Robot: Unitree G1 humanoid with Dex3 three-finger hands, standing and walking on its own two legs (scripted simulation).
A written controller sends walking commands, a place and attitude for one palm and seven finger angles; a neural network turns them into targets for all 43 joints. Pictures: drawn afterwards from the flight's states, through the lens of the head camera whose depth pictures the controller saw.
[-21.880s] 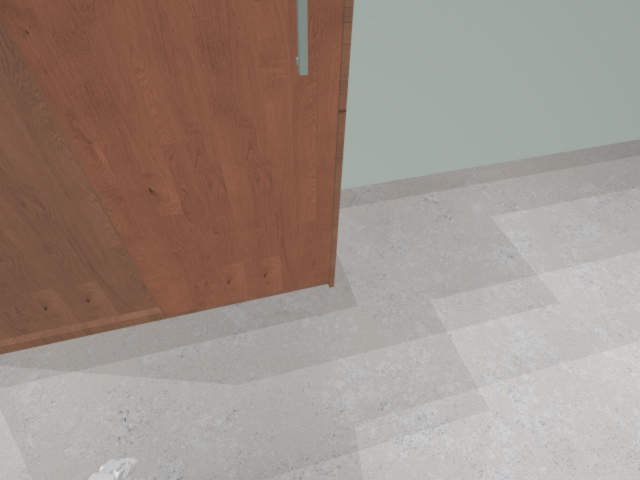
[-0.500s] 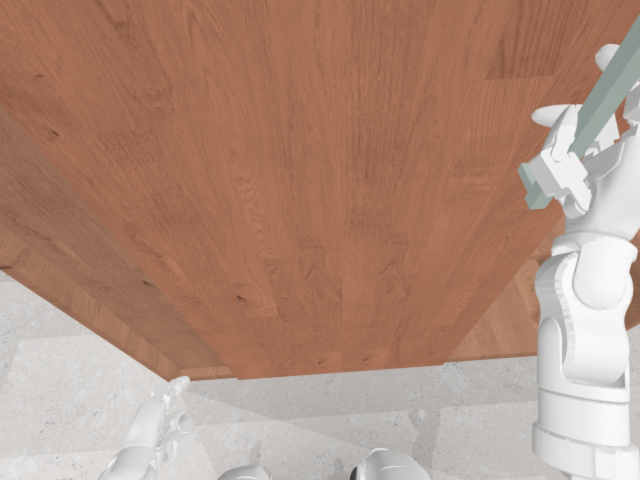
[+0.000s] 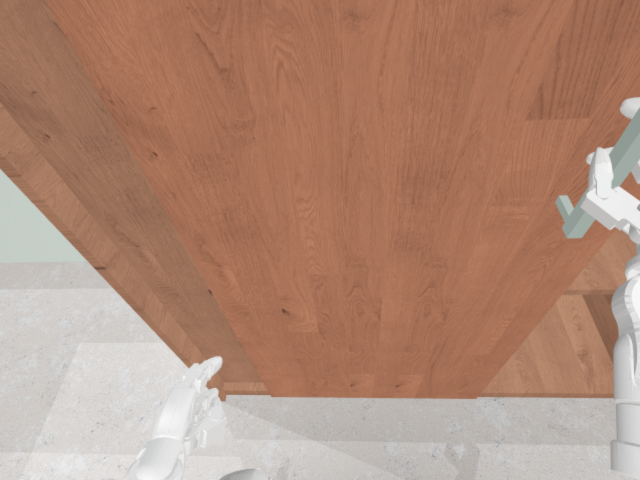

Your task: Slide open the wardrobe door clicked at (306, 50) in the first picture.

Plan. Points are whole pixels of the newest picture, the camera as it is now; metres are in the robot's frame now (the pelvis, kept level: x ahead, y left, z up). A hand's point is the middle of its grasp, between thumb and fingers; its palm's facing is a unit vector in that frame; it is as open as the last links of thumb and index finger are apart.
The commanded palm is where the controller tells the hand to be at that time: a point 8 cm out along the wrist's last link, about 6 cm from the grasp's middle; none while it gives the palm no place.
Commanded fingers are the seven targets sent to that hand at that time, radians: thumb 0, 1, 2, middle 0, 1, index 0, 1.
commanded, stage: stop walking and hold the door there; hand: right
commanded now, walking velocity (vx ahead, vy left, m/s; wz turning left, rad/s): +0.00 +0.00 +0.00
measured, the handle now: (624, 131) +0.38 -0.31 +0.23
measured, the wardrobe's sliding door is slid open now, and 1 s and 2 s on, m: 0.43 0.43 0.43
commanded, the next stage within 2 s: none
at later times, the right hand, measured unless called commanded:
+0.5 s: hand (586, 191) +0.35 -0.28 +0.18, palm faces +0.55 +0.79 -0.28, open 5.7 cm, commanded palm +0.31 -0.31 +0.14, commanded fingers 0.00 -0.90 -0.90 0.45 1.40 0.45 1.40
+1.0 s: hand (587, 195) +0.36 -0.29 +0.17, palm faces +0.47 +0.81 -0.34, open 5.3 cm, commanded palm +0.31 -0.32 +0.14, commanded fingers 0.00 -0.90 -0.90 0.45 1.40 0.45 1.40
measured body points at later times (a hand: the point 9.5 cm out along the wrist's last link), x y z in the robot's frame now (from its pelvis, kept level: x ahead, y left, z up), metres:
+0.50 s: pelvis +0.00 +0.04 -0.01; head +0.00 +0.04 +0.44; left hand +0.10 +0.32 -0.10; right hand +0.32 -0.32 +0.19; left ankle +0.02 +0.16 -0.75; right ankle +0.04 -0.08 -0.75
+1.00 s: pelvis +0.00 +0.01 +0.00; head +0.01 +0.03 +0.44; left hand +0.12 +0.30 -0.11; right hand +0.33 -0.33 +0.19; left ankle +0.02 +0.16 -0.75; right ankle +0.00 -0.12 -0.73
